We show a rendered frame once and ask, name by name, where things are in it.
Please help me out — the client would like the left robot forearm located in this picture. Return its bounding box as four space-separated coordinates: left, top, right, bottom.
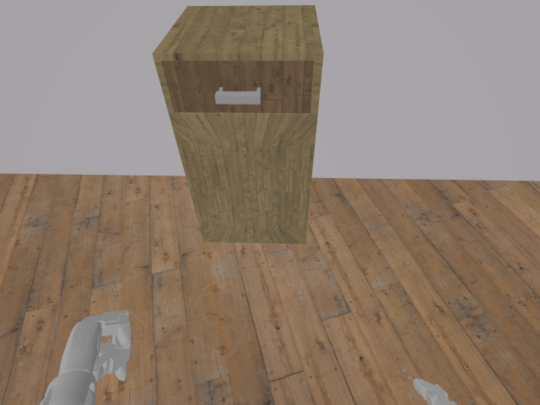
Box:
40 370 96 405

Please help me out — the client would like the drawer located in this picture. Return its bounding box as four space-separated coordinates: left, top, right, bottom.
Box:
164 61 314 113

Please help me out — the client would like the robot right hand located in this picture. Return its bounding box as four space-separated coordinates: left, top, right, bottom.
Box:
413 379 457 405

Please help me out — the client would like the cabinet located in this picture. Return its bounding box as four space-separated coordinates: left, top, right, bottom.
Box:
152 5 324 244

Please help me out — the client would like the robot left hand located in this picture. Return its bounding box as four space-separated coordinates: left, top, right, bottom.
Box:
58 310 132 382

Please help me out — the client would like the handle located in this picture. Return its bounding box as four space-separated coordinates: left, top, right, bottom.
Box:
215 87 261 105

